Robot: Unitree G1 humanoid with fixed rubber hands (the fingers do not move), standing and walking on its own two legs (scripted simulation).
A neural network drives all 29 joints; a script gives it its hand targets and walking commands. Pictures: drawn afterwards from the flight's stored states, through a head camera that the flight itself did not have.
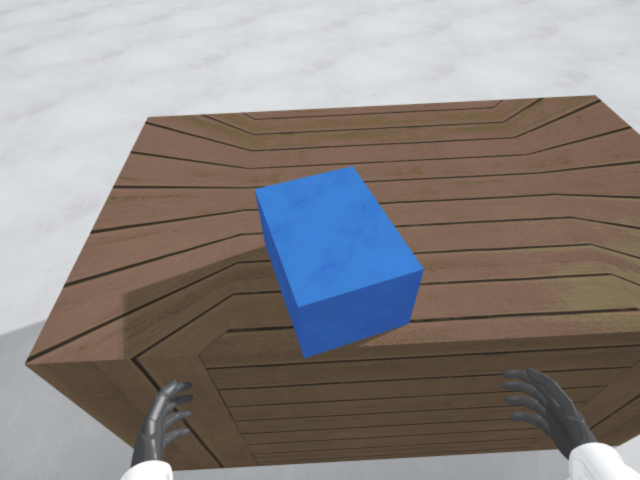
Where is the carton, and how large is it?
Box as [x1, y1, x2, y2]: [255, 166, 423, 358]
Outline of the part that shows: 352,166 255,189 265,245 304,358 408,323 423,270 414,255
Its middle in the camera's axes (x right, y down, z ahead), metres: +0.02 +0.02 +0.66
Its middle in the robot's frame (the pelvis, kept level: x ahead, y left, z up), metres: +0.47 -0.01 -0.02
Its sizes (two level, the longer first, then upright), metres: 0.257 0.183 0.144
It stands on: a pedestal, 0.68 m high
